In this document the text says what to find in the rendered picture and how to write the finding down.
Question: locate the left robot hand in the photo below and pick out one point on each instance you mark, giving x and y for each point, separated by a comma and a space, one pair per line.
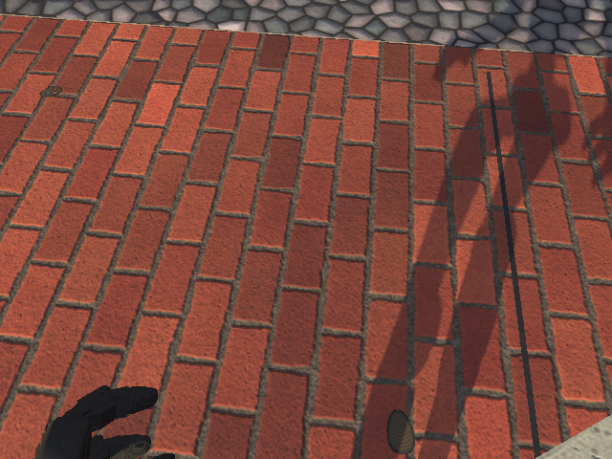
70, 436

